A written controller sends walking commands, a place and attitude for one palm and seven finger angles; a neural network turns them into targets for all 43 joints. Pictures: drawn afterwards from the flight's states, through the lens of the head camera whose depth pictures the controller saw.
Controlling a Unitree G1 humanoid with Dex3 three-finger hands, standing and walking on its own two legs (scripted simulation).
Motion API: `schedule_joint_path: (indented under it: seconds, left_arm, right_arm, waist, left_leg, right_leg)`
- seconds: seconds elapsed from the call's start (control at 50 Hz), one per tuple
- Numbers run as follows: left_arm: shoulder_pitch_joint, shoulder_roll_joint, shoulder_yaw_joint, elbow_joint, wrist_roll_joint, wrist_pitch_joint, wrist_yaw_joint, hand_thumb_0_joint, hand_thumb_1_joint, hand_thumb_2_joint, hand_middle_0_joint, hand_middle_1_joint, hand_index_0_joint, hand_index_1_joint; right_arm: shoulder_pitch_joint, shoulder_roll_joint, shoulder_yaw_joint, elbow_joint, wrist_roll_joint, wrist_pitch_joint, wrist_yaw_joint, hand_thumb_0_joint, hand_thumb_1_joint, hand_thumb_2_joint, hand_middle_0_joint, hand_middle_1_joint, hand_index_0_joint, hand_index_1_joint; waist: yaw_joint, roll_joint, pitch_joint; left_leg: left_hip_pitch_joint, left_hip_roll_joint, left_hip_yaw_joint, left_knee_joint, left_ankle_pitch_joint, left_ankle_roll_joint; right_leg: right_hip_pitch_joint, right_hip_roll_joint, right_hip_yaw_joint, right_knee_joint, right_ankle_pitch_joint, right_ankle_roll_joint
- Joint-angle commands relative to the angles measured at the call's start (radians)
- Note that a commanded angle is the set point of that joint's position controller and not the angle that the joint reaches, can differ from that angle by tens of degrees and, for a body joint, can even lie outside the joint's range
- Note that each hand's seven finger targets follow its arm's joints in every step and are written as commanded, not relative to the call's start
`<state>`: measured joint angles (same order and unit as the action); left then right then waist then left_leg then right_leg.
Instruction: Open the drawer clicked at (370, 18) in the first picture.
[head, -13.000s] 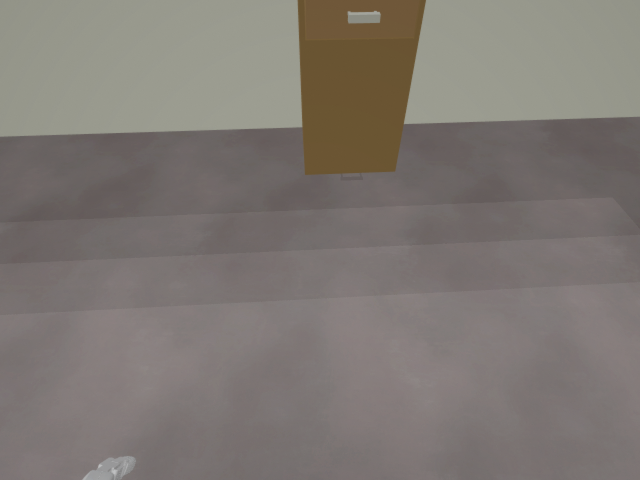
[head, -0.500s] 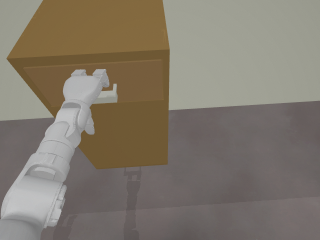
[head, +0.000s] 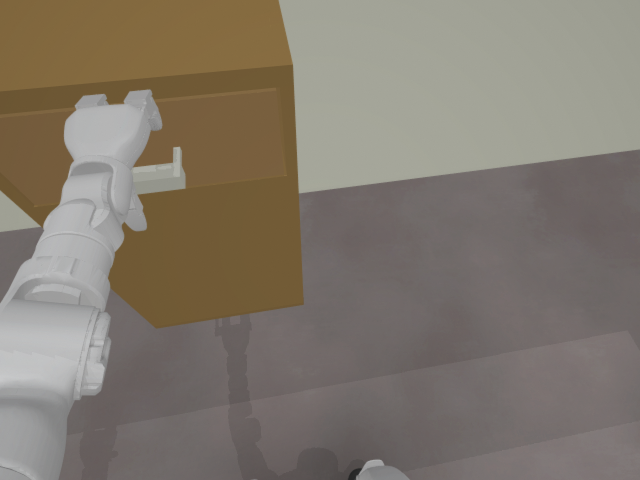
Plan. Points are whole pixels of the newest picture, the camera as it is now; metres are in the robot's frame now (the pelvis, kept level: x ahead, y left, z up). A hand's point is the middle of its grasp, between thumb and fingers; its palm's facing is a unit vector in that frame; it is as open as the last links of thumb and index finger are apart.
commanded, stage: move the hooked fingers above the handle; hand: left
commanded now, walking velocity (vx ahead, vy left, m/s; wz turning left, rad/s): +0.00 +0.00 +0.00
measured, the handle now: (143, 168) +0.56 +0.22 +0.00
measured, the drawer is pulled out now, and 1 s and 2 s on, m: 0.00 0.00 0.00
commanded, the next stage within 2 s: none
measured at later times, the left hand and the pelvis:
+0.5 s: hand (113, 167) +0.50 +0.22 +0.07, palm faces +0.00 +0.03 -1.00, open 13.8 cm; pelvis +0.00 +0.01 +0.00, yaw +0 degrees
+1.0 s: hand (126, 161) +0.51 +0.21 +0.07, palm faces -0.05 +0.03 -1.00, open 13.6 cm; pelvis +0.00 +0.00 +0.00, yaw +0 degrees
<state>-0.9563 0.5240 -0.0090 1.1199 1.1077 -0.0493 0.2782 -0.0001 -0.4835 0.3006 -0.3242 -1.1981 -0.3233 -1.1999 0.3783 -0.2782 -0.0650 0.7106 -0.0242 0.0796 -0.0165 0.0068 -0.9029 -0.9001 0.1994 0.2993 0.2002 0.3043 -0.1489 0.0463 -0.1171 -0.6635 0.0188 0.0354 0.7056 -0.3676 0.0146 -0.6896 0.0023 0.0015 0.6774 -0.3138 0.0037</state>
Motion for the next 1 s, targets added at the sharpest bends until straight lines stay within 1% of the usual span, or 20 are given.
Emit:
schedule_joint_path:
  seconds: [0.0,0.08,0.16,0.24,0.28,0.3,0.36,0.38,0.42,0.46,0.52,0.58,0.66,0.7,0.72,0.8,0.84,0.9,0.94,0.98]
  left_arm:
    - [-0.389,0.28,0.061,-0.126,-0.012,0.061,0.039,0.0,-0.5,0.3,-0.3,-1.2,-0.3,-1.2]
    - [-0.414,0.248,0.028,-0.169,-0.033,0.049,-0.01,0.0,-0.5,0.3,-0.3,-1.2,-0.3,-1.2]
    - [-0.474,0.155,-0.037,-0.324,-0.048,-0.031,-0.034,0.0,-0.5,0.3,-0.3,-1.2,-0.3,-1.2]
    - [-0.517,0.153,-0.023,-0.295,-0.04,-0.053,0.015,0.0,-0.5,0.3,-0.3,-1.2,-0.3,-1.2]
    - [-0.495,0.263,0.074,-0.265,-0.028,-0.034,0.057,0.0,-0.5,0.3,-0.3,-1.2,-0.3,-1.2]
    - [-0.486,0.275,0.083,-0.239,-0.016,-0.012,0.077,0.0,-0.5,0.3,-0.3,-1.2,-0.3,-1.2]
    - [-0.408,0.209,0.044,-0.151,-0.002,0.075,0.107,0.0,-0.5,0.3,-0.3,-1.2,-0.3,-1.2]
    - [-0.372,0.222,0.062,-0.112,-0.005,0.102,0.103,0.0,-0.5,0.3,-0.3,-1.2,-0.3,-1.2]
    - [-0.36,0.219,0.034,-0.097,-0.009,0.146,0.076,0.0,-0.5,0.3,-0.3,-1.2,-0.3,-1.2]
    - [-0.387,0.155,-0.031,-0.089,-0.021,0.161,0.029,0.0,-0.5,0.3,-0.3,-1.2,-0.3,-1.2]
    - [-0.457,0.148,-0.053,-0.183,-0.051,0.098,-0.042,0.0,-0.5,0.3,-0.3,-1.2,-0.3,-1.2]
    - [-0.549,0.128,-0.08,-0.319,-0.062,-0.016,-0.074,0.0,-0.5,0.3,-0.3,-1.2,-0.3,-1.2]
    - [-0.561,0.196,-0.009,-0.361,-0.029,-0.101,-0.007,0.0,-0.5,0.3,-0.3,-1.2,-0.3,-1.2]
    - [-0.544,0.218,0.024,-0.293,-0.014,-0.079,0.053,0.0,-0.5,0.3,-0.3,-1.2,-0.3,-1.2]
    - [-0.499,0.251,0.063,-0.217,-0.008,-0.044,0.083,0.0,-0.5,0.3,-0.3,-1.2,-0.3,-1.2]
    - [-0.442,0.288,0.065,-0.064,0.004,0.116,0.126,0.0,-0.5,0.3,-0.3,-1.2,-0.3,-1.2]
    - [-0.434,0.244,0.016,-0.018,0.001,0.176,0.093,0.0,-0.5,0.3,-0.3,-1.2,-0.3,-1.2]
    - [-0.439,0.275,0.026,-0.027,-0.015,0.189,0.02,0.0,-0.5,0.3,-0.3,-1.2,-0.3,-1.2]
    - [-0.413,0.269,0.007,0.015,-0.022,0.201,-0.02,0.0,-0.5,0.3,-0.3,-1.2,-0.3,-1.2]
    - [-0.406,0.274,0.013,-0.025,-0.034,0.157,-0.061,0.0,-0.5,0.3,-0.3,-1.2,-0.3,-1.2]
  right_arm:
    - [0.132,-0.15,-0.046,-0.06,0.003,-0.012,0.0,0.0,-0.9,-0.9,0.2,0.3,0.2,0.3]
    - [0.136,-0.157,-0.054,-0.061,0.01,-0.008,-0.01,0.0,-0.9,-0.9,0.2,0.3,0.2,0.3]
    - [0.144,-0.146,-0.067,-0.047,0.007,-0.014,-0.012,0.0,-0.9,-0.9,0.2,0.3,0.2,0.3]
    - [0.15,-0.141,-0.06,-0.022,0.002,-0.015,-0.007,0.0,-0.9,-0.9,0.2,0.3,0.2,0.3]
    - [0.141,-0.151,-0.052,-0.021,-0.005,-0.011,-0.003,0.0,-0.9,-0.9,0.2,0.3,0.2,0.3]
    - [0.133,-0.144,-0.045,-0.025,-0.007,-0.008,0.001,0.0,-0.9,-0.9,0.2,0.3,0.2,0.3]
    - [0.11,-0.137,-0.038,-0.039,-0.004,-0.006,0.019,0.0,-0.9,-0.9,0.2,0.3,0.2,0.3]
    - [0.105,-0.142,-0.037,-0.042,-0.003,-0.001,0.022,0.0,-0.9,-0.9,0.2,0.3,0.2,0.3]
    - [0.098,-0.145,-0.037,-0.057,0.007,0.006,0.021,0.0,-0.9,-0.9,0.2,0.3,0.2,0.3]
    - [0.098,-0.148,-0.041,-0.065,0.018,0.006,0.012,0.0,-0.9,-0.9,0.2,0.3,0.2,0.3]
    - [0.099,-0.152,-0.047,-0.073,0.023,0.001,-0.01,0.0,-0.9,-0.9,0.2,0.3,0.2,0.3]
    - [0.104,-0.141,-0.051,-0.068,0.016,-0.011,-0.031,0.0,-0.9,-0.9,0.2,0.3,0.2,0.3]
    - [0.121,-0.129,-0.049,-0.047,0.004,-0.024,-0.033,0.0,-0.9,-0.9,0.2,0.3,0.2,0.3]
    - [0.12,-0.125,-0.045,-0.035,-0.002,-0.028,-0.021,0.0,-0.9,-0.9,0.2,0.3,0.2,0.3]
    - [0.117,-0.131,-0.04,-0.029,-0.001,-0.027,-0.014,0.0,-0.9,-0.9,0.2,0.3,0.2,0.3]
    - [0.102,-0.144,-0.023,-0.037,-0.002,-0.013,0.004,0.0,-0.9,-0.9,0.2,0.3,0.2,0.3]
    - [0.106,-0.149,-0.029,-0.044,0.008,-0.008,0.008,0.0,-0.9,-0.9,0.2,0.3,0.2,0.3]
    - [0.12,-0.16,-0.035,-0.052,0.02,0.007,-0.005,0.0,-0.9,-0.9,0.2,0.3,0.2,0.3]
    - [0.106,-0.163,-0.026,-0.055,0.031,0.016,-0.017,0.0,-0.9,-0.9,0.2,0.3,0.2,0.3]
    - [0.098,-0.165,-0.025,-0.069,0.034,0.011,-0.03,0.0,-0.9,-0.9,0.2,0.3,0.2,0.3]
  waist:
    - [0.033,0.015,-0.488]
    - [0.012,-0.036,-0.483]
    - [0.0,0.064,-0.483]
    - [-0.008,0.058,-0.4]
    - [0.025,0.073,-0.431]
    - [0.031,0.089,-0.442]
    - [0.047,0.059,-0.41]
    - [0.054,0.023,-0.421]
    - [0.049,-0.01,-0.432]
    - [0.019,-0.066,-0.403]
    - [-0.011,-0.09,-0.407]
    - [-0.032,-0.038,-0.417]
    - [-0.002,0.09,-0.438]
    - [0.003,0.11,-0.411]
    - [0.012,0.076,-0.361]
    - [0.03,0.032,-0.41]
    - [0.021,0.008,-0.433]
    - [0.009,-0.067,-0.496]
    - [0.003,-0.122,-0.403]
    - [0.002,-0.142,-0.37]
  left_leg:
    - [0.21,-0.033,0.006,-0.033,0.503,0.023]
    - [0.235,-0.029,0.004,-0.043,0.482,0.032]
    - [0.385,-0.01,-0.032,-0.038,0.569,0.025]
    - [0.371,-0.007,-0.057,-0.041,0.552,0.015]
    - [0.338,-0.016,-0.047,-0.039,0.569,0.01]
    - [0.316,-0.02,-0.043,-0.037,0.563,0.008]
    - [0.263,-0.02,-0.024,-0.043,0.576,0.004]
    - [0.255,-0.019,-0.02,-0.042,0.588,0.006]
    - [0.236,-0.022,-0.003,-0.052,0.533,0.012]
    - [0.234,-0.021,0.001,-0.069,0.468,0.021]
    - [0.27,-0.025,-0.005,-0.074,0.413,0.036]
    - [0.326,-0.028,-0.021,-0.065,0.417,0.041]
    - [0.362,-0.028,-0.046,-0.032,0.495,0.021]
    - [0.321,-0.031,-0.044,-0.022,0.493,0.013]
    - [0.264,-0.032,-0.041,-0.025,0.465,0.012]
    - [0.162,-0.043,-0.004,-0.034,0.441,0.012]
    - [0.167,-0.039,0.01,-0.037,0.433,0.015]
    - [0.187,-0.034,0.017,-0.04,0.463,0.027]
    - [0.133,-0.038,0.022,-0.065,0.364,0.031]
    - [0.124,-0.038,0.022,-0.077,0.327,0.037]
  right_leg:
    - [0.312,0.041,-0.023,-0.03,0.445,-0.027]
    - [0.325,0.043,-0.013,-0.061,0.441,-0.022]
    - [0.213,0.051,-0.024,-0.071,0.371,-0.027]
    - [0.14,0.054,-0.044,-0.061,0.303,-0.035]
    - [0.178,0.054,-0.043,-0.044,0.331,-0.042]
    - [0.19,0.051,-0.044,-0.032,0.336,-0.041]
    - [0.21,0.05,-0.057,-0.022,0.362,-0.041]
    - [0.237,0.049,-0.056,-0.025,0.38,-0.039]
    - [0.278,0.045,-0.045,-0.037,0.4,-0.031]
    - [0.287,0.043,-0.04,-0.065,0.39,-0.025]
    - [0.3,0.04,-0.02,-0.093,0.375,-0.018]
    - [0.262,0.037,-0.01,-0.098,0.352,-0.02]
    - [0.173,0.045,-0.023,-0.053,0.317,-0.036]
    - [0.146,0.049,-0.035,-0.037,0.3,-0.04]
    - [0.143,0.049,-0.044,-0.031,0.29,-0.042]
    - [0.243,0.041,-0.043,-0.017,0.36,-0.034]
    - [0.271,0.04,-0.035,-0.031,0.385,-0.028]
    - [0.348,0.037,-0.018,-0.045,0.463,-0.015]
    - [0.345,0.034,-0.016,-0.072,0.406,-0.009]
    - [0.356,0.029,-0.007,-0.088,0.387,-0.008]
